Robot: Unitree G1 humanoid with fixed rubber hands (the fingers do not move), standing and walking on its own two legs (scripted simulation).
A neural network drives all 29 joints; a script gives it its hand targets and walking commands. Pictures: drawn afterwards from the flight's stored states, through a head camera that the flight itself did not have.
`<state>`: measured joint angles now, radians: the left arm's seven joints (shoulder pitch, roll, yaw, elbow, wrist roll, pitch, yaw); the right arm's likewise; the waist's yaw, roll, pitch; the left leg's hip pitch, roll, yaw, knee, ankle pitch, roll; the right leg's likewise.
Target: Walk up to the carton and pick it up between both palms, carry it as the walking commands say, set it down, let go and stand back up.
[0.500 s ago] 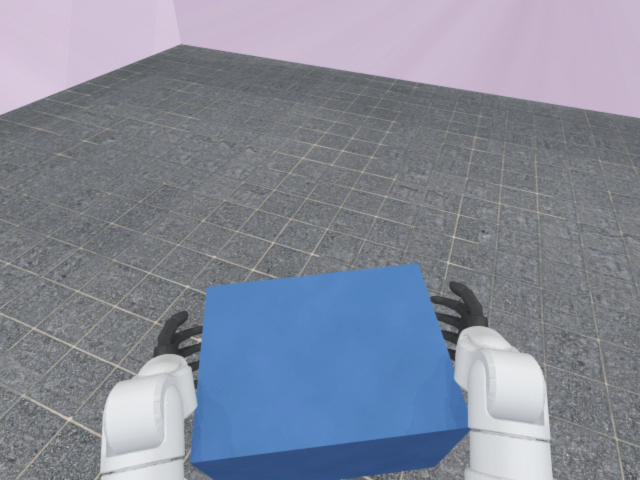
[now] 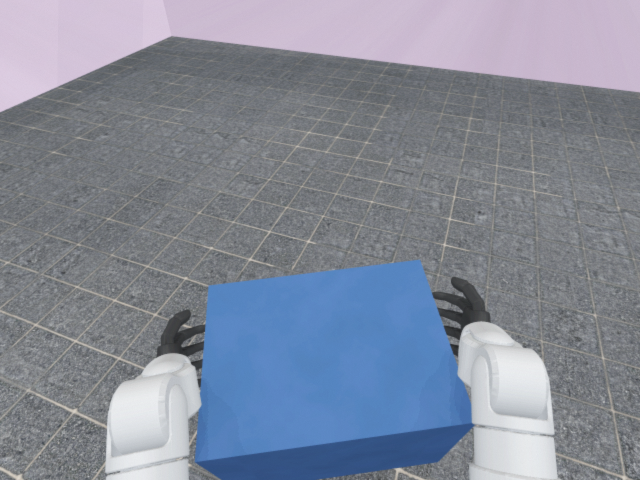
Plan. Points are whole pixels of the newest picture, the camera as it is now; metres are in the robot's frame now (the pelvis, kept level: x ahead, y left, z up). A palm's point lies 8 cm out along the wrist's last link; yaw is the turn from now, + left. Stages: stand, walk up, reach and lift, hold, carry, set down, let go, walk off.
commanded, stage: carry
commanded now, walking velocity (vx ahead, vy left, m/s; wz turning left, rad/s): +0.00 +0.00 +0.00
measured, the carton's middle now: (327, 377) +0.28 +0.00 -0.01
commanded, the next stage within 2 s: hold in 1.28 s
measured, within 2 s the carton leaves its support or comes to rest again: neither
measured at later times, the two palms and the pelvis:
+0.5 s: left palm (190, 342) +0.29 +0.16 +0.07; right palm (475, 314) +0.31 -0.19 +0.09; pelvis +0.04 -0.01 +0.00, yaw +0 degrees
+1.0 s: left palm (197, 327) +0.31 +0.16 +0.06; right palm (473, 301) +0.33 -0.19 +0.09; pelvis +0.06 -0.01 +0.00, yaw +0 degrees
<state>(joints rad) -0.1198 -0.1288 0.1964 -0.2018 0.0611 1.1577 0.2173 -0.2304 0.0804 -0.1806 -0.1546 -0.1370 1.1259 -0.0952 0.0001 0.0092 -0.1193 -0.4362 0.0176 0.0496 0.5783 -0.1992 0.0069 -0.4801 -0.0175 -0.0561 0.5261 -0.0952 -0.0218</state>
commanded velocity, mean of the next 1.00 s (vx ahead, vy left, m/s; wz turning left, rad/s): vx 0.00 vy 0.00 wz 0.00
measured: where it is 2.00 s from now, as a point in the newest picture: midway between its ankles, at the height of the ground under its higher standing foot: outside the picture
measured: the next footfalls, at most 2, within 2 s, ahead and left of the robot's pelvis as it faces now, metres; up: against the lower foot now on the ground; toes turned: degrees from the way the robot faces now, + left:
none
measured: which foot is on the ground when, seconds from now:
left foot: down 0.00-1.00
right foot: down 0.00-1.00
